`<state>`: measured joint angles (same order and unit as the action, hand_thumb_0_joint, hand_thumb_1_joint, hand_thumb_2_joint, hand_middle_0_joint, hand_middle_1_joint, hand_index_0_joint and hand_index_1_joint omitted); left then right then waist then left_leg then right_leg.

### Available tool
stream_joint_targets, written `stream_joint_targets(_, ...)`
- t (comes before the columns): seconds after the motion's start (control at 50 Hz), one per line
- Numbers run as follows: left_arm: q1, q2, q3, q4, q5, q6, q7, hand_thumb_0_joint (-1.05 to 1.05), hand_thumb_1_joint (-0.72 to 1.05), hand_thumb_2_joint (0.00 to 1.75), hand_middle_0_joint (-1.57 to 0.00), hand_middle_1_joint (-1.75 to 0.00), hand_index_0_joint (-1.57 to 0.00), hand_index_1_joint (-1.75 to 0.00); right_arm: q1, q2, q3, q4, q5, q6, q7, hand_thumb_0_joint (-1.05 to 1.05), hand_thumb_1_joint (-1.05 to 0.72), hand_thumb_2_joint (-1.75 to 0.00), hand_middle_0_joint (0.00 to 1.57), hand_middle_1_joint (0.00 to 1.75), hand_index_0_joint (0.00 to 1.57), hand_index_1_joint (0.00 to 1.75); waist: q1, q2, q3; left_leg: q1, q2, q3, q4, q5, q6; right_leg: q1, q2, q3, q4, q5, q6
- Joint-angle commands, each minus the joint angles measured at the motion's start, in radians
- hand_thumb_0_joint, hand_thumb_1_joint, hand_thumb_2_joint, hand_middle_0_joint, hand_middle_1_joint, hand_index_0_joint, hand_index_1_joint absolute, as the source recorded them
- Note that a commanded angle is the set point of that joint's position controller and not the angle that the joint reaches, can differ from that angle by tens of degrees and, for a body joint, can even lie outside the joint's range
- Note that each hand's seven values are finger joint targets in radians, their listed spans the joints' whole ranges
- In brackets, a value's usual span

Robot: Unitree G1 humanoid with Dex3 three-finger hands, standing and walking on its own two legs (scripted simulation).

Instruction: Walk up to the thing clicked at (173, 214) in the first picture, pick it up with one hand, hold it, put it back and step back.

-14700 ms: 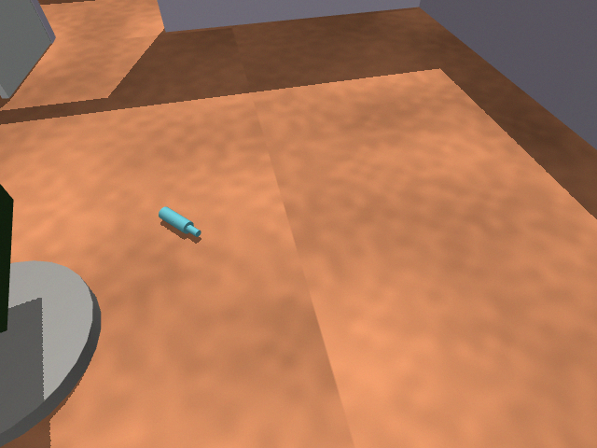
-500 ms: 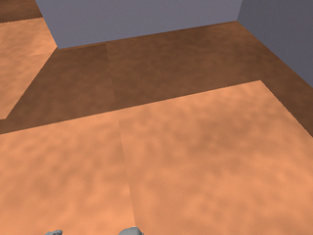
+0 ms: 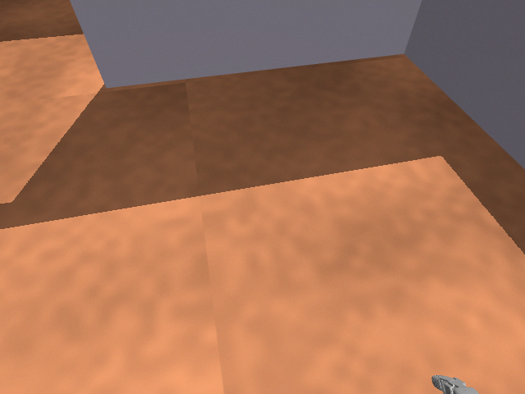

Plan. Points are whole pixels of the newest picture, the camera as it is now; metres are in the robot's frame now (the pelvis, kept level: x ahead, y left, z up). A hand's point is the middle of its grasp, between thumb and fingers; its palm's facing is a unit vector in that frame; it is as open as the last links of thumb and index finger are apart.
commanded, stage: walk up
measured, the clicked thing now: out of the picture -0.06 +0.57 -0.75
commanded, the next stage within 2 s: stand in 0.30 s
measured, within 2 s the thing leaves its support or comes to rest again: neither
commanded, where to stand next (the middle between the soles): +0.05 -0.01 m, yaw +0 degrees
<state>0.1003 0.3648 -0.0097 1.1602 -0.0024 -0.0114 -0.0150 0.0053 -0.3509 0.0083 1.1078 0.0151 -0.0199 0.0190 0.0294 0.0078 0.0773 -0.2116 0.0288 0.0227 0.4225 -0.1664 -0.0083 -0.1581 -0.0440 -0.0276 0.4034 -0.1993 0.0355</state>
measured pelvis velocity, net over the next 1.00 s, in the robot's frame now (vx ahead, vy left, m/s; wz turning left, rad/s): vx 0.02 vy -0.02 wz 0.00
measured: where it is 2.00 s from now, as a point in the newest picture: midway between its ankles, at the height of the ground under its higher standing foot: outside the picture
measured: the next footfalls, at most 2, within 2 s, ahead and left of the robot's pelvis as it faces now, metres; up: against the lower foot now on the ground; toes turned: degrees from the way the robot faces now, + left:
none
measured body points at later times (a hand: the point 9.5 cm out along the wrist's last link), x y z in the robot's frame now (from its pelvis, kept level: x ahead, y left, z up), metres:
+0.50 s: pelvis +0.00 -0.01 +0.01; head +0.02 -0.01 +0.45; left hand +0.09 +0.29 -0.13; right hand +0.07 -0.31 -0.13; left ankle +0.04 +0.12 -0.74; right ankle +0.01 -0.14 -0.74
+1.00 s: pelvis +0.02 -0.02 +0.01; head +0.02 -0.02 +0.46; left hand +0.10 +0.29 -0.12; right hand +0.10 -0.32 -0.13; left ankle +0.04 +0.12 -0.74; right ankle +0.01 -0.14 -0.74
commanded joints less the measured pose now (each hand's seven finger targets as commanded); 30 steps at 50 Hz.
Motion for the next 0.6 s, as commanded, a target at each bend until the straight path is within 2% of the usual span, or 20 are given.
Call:
stream_joint_targets(0.0, -0.06, 0.203, 0.038, -0.035, -0.002, -0.025, 0.018, 0.0, 0.9, 0.9, -0.2, -0.3, -0.2, -0.3, -0.034, -0.221, -0.048, -0.018, -0.004, -0.01, -0.017, 0.0, -0.9, -0.9, 0.2, 0.3, 0.2, 0.3, -0.027, -0.026, -0.143, 0.134, 0.11, -0.093, -0.091, 0.136, 0.03, 0.005, -0.098, 0.081, -0.113, 0.135, -0.045)
stream_joint_targets(0.12, -0.083, 0.202, 0.046, -0.025, 0.005, -0.02, 0.017, 0.0, 0.9, 0.9, -0.2, -0.3, -0.2, -0.3, -0.046, -0.213, -0.045, 0.005, -0.012, -0.007, -0.015, 0.0, -0.9, -0.9, 0.2, 0.3, 0.2, 0.3, -0.028, -0.025, -0.103, 0.097, 0.105, -0.095, -0.14, 0.047, 0.019, 0.003, -0.095, 0.085, -0.154, 0.052, -0.04)
stream_joint_targets(0.26, -0.088, 0.2, 0.054, -0.029, 0.008, -0.016, 0.015, 0.0, 0.9, 0.9, -0.2, -0.3, -0.2, -0.3, -0.03, -0.214, -0.043, 0.012, -0.017, -0.009, -0.015, 0.0, -0.9, -0.9, 0.2, 0.3, 0.2, 0.3, -0.027, -0.005, -0.097, 0.069, 0.103, -0.105, -0.17, -0.013, 0.015, 0.024, -0.09, 0.082, -0.161, 0.026, -0.04)
stream_joint_targets(0.3, -0.073, 0.204, 0.053, -0.038, 0.012, -0.019, 0.018, 0.0, 0.9, 0.9, -0.2, -0.3, -0.2, -0.3, -0.031, -0.22, -0.052, -0.002, -0.025, -0.009, -0.015, 0.0, -0.9, -0.9, 0.2, 0.3, 0.2, 0.3, -0.027, -0.01, -0.113, 0.079, 0.108, -0.103, -0.159, 0.001, 0.013, 0.021, -0.097, 0.093, -0.152, 0.006, -0.04)
stream_joint_targets(0.4, -0.082, 0.203, 0.054, -0.056, 0.011, -0.023, 0.019, 0.0, 0.9, 0.9, -0.2, -0.3, -0.2, -0.3, -0.005, -0.207, -0.055, -0.001, -0.027, -0.012, -0.015, 0.0, -0.9, -0.9, 0.2, 0.3, 0.2, 0.3, -0.032, -0.007, -0.126, 0.081, 0.11, -0.101, -0.151, 0.079, 0.01, 0.037, -0.098, 0.089, -0.141, 0.046, -0.042)
stream_joint_targets(0.46, -0.082, 0.205, 0.055, -0.059, 0.007, -0.02, 0.018, 0.0, 0.9, 0.9, -0.2, -0.3, -0.2, -0.3, 0.018, -0.209, -0.053, 0.0, -0.027, -0.009, -0.016, 0.0, -0.9, -0.9, 0.2, 0.3, 0.2, 0.3, -0.039, -0.004, -0.106, 0.067, 0.106, -0.101, -0.161, 0.031, 0.009, 0.029, -0.098, 0.097, -0.145, 0.022, -0.044)
stream_joint_targets(0.56, -0.072, 0.2, 0.055, -0.067, 0.011, -0.015, 0.017, 0.0, 0.9, 0.9, -0.2, -0.3, -0.2, -0.3, 0.018, -0.211, -0.053, -0.005, -0.027, -0.01, -0.019, 0.0, -0.9, -0.9, 0.2, 0.3, 0.2, 0.3, -0.033, 0.0, -0.103, 0.066, 0.109, -0.103, -0.168, 0.025, 0.004, 0.023, -0.09, 0.088, -0.137, 0.023, -0.046)
stream_joint_targets(0.58, -0.069, 0.205, 0.056, -0.07, 0.01, -0.016, 0.017, 0.0, 0.9, 0.9, -0.2, -0.3, -0.2, -0.3, 0.021, -0.214, -0.056, -0.006, -0.026, -0.01, -0.019, 0.0, -0.9, -0.9, 0.2, 0.3, 0.2, 0.3, -0.033, -0.008, -0.124, 0.09, 0.114, -0.099, -0.154, 0.05, 0.01, 0.029, -0.096, 0.094, -0.136, 0.035, -0.05)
